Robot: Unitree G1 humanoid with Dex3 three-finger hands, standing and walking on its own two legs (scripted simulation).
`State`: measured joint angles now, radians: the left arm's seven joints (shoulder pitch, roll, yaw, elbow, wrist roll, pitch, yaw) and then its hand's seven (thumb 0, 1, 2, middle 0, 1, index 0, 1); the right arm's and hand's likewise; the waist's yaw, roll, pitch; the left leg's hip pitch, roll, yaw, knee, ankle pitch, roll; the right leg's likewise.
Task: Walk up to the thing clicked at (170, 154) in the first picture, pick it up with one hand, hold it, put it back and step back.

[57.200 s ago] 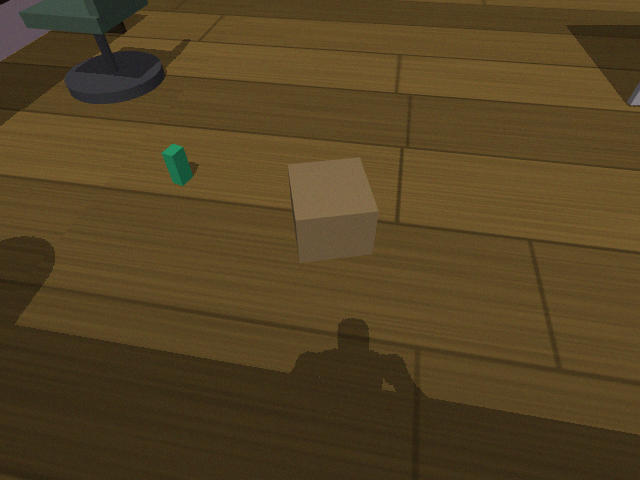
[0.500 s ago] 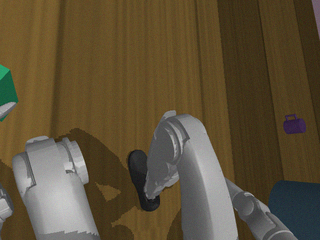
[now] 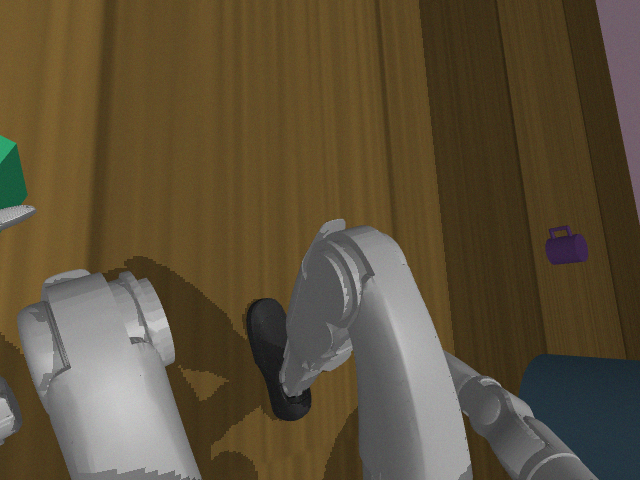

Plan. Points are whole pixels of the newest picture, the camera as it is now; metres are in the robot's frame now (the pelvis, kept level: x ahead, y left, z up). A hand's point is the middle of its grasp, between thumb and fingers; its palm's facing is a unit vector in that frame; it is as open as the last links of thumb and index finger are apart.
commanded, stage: open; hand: left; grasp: from the side
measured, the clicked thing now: out of the picture +0.45 +0.27 -0.20
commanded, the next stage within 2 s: withdraw in 0.04 s
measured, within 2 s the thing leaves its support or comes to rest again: neither
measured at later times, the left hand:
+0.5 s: hand out of the picture +0.42 +0.34 -0.11, palm faces +0.41 -0.91 -0.03, open 16.5 cm
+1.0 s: hand out of the picture +0.32 +0.40 +0.02, palm faces +0.35 -0.82 -0.46, open 17.2 cm
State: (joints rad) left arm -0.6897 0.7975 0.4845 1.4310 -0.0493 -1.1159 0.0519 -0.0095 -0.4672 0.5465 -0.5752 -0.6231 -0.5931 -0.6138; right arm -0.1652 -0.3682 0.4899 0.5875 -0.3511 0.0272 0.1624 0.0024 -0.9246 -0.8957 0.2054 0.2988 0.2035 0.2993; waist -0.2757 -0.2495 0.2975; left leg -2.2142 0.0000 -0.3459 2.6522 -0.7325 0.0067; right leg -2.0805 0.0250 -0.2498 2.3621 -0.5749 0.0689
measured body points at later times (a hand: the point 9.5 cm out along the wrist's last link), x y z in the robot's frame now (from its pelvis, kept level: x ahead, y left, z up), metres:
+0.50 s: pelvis +0.00 +0.00 +0.01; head +0.21 +0.19 +0.36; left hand +0.40 +0.39 -0.10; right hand +0.16 -0.25 -0.03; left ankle +0.08 +0.12 -0.26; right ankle +0.15 -0.12 -0.26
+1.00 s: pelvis +0.01 -0.01 +0.10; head +0.19 +0.09 +0.50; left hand +0.29 +0.44 +0.05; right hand +0.21 -0.23 -0.02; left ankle +0.08 +0.12 -0.26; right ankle +0.15 -0.12 -0.26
